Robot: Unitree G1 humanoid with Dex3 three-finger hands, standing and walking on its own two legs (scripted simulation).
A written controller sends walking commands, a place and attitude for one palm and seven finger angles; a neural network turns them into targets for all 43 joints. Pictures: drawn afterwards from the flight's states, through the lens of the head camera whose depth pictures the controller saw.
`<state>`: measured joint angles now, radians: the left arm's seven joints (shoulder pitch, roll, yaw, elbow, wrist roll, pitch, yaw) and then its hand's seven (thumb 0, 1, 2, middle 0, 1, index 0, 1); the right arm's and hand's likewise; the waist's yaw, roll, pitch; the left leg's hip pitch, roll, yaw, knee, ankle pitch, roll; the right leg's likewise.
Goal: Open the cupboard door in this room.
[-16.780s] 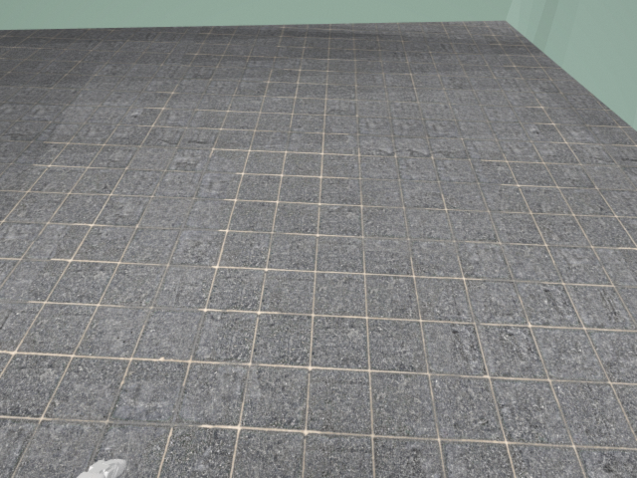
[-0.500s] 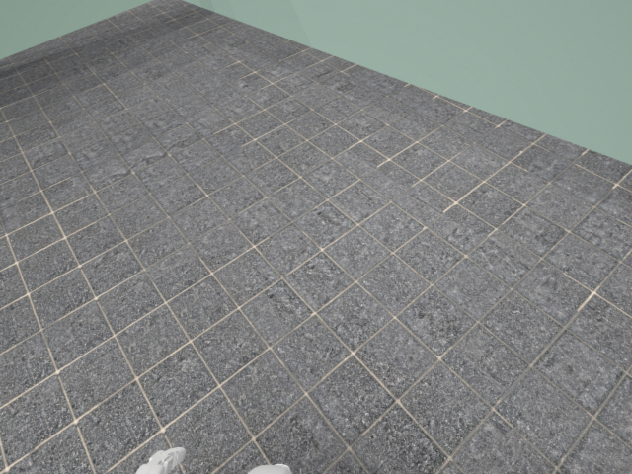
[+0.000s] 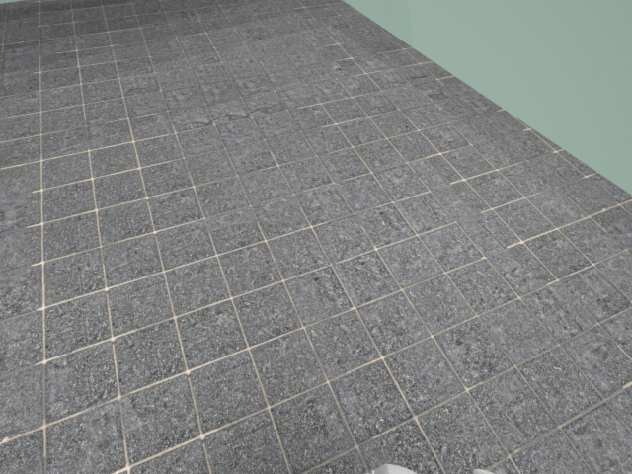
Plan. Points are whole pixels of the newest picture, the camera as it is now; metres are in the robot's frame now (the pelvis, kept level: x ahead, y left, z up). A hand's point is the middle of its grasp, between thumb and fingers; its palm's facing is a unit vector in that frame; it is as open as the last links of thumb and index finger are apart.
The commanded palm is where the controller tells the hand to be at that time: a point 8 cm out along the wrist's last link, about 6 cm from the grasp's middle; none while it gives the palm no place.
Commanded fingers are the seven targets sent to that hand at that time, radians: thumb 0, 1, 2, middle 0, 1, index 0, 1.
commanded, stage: turn or walk to find it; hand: left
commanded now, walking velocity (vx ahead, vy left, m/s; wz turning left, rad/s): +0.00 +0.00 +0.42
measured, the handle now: out of the picture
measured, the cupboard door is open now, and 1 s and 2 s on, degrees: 0 0 0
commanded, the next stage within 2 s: stand and wait in 1.54 s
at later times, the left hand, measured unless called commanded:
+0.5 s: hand out of the picture +0.02 +0.14 -0.14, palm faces +0.23 -0.93 -0.27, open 7.4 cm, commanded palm none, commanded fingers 0.00 0.90 0.90 -0.20 -0.30 -0.20 -0.30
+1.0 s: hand out of the picture -0.11 +0.19 -0.16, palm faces +0.48 -0.84 -0.25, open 7.4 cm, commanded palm none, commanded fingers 0.00 0.90 0.90 -0.20 -0.30 -0.20 -0.30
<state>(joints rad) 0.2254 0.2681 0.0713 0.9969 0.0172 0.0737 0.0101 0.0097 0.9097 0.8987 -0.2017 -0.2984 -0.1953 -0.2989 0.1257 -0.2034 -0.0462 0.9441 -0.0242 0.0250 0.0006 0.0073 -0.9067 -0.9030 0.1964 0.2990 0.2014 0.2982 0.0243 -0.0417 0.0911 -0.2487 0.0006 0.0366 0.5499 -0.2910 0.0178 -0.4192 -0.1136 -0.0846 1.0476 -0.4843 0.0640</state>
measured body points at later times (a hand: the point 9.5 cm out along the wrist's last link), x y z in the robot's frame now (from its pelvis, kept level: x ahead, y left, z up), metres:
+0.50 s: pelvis -0.02 -0.06 +0.01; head +0.02 -0.09 +0.45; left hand +0.01 +0.19 -0.12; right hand +0.08 -0.30 -0.16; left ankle -0.07 +0.10 -0.63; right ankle +0.01 -0.14 -0.73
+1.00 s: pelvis -0.05 -0.02 +0.01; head -0.03 +0.00 +0.46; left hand -0.13 +0.24 -0.15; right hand +0.14 -0.20 -0.13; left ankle -0.10 +0.07 -0.73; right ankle -0.01 -0.15 -0.66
